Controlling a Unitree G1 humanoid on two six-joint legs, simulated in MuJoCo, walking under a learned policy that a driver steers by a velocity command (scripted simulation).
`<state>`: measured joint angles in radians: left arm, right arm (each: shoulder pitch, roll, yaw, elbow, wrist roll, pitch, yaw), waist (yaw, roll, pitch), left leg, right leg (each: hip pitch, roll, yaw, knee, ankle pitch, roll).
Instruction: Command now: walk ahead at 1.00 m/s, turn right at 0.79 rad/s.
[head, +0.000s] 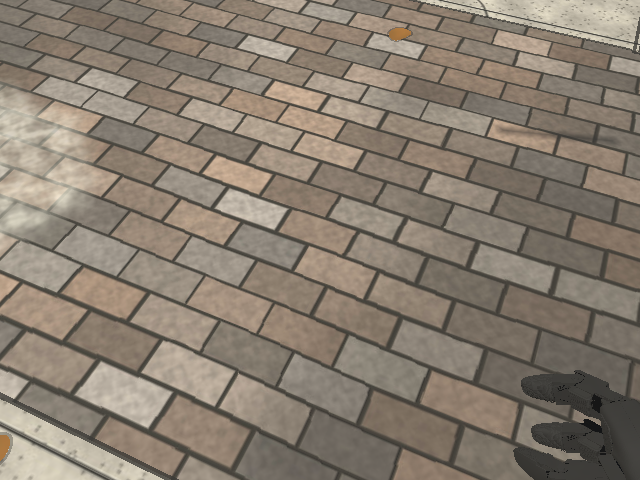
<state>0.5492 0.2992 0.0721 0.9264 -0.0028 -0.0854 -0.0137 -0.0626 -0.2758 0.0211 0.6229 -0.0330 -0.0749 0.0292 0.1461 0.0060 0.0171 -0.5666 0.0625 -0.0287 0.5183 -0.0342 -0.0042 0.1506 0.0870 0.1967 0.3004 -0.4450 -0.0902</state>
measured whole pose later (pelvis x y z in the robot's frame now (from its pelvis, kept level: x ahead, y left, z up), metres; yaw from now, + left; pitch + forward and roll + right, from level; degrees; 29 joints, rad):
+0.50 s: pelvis +0.41 -0.03 +0.00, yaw -9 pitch +1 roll +3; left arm 0.04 0.22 -0.01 0.73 0.04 -0.06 -0.02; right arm 0.40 -0.24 -0.03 0.90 0.03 -0.04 -0.01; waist -0.09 -0.01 0.10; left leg -0.26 0.00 -0.01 1.20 -0.51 0.01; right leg -0.48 -0.02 -0.08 0.62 -0.13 -0.06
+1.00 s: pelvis +0.52 +0.00 +0.01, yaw +16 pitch +1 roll -1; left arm 0.14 0.26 0.05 0.71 0.03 0.03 0.02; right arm 0.22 -0.30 -0.09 0.69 -0.01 0.07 0.01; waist -0.02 -0.03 0.07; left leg -0.39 -0.08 0.01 0.56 -0.18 0.10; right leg -0.49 -0.05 0.00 1.10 -0.46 0.06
